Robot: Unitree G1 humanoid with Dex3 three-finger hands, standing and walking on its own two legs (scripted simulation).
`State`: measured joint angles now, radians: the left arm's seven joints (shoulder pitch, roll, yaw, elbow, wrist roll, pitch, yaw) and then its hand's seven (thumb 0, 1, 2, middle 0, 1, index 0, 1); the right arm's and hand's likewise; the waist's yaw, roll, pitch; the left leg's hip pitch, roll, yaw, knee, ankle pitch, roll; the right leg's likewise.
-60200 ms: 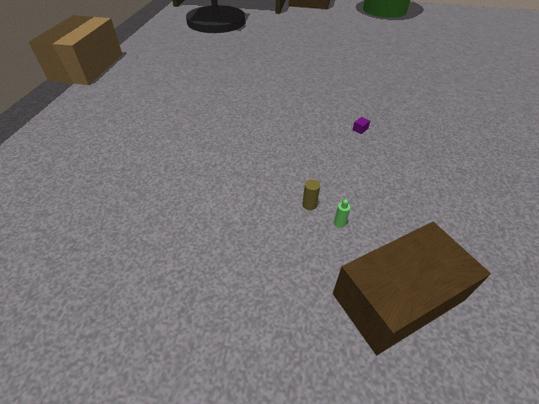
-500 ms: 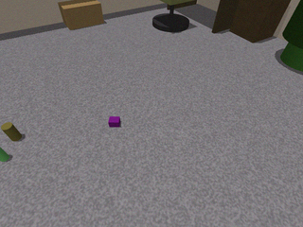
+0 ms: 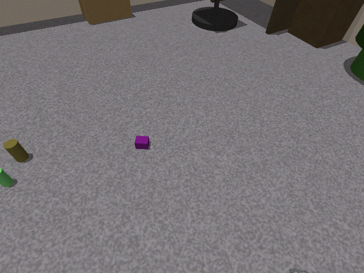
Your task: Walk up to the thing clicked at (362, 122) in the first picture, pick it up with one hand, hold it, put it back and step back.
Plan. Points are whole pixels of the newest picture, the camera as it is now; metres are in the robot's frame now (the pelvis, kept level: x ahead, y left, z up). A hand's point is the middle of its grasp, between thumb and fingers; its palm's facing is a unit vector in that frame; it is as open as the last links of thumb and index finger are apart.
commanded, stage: step back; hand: left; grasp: from above
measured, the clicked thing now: (142, 142) +1.03 +0.29 -0.73
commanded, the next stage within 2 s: stand in 0.12 s
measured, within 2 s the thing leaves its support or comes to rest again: neither
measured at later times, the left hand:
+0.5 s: hand out of the picture +0.10 +0.25 -0.13, palm faces -0.04 -0.94 -0.33, open 7.3 cm
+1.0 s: hand out of the picture +0.10 +0.25 -0.14, palm faces -0.05 -0.94 -0.33, open 7.3 cm
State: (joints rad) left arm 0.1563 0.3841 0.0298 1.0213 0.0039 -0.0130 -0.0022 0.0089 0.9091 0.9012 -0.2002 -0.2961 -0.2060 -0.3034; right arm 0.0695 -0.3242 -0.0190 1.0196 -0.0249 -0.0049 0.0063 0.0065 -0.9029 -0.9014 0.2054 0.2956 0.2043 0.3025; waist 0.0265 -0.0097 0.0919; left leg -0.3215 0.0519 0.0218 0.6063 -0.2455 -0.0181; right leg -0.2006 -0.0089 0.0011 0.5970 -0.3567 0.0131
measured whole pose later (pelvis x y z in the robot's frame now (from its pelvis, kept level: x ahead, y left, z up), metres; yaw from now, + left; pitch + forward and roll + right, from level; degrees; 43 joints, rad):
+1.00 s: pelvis +0.03 +0.00 +0.02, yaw -1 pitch -1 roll +0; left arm 0.11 0.35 0.00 1.14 0.00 -0.02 -0.01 0.01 0.91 0.90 -0.20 -0.30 -0.21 -0.30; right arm 0.08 -0.34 0.00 1.16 -0.01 -0.02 0.01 0.01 -0.90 -0.90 0.20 0.30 0.20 0.30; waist -0.01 0.00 0.05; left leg -0.17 0.03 0.05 0.33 -0.14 -0.02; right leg -0.06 -0.03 0.02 0.31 -0.24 0.03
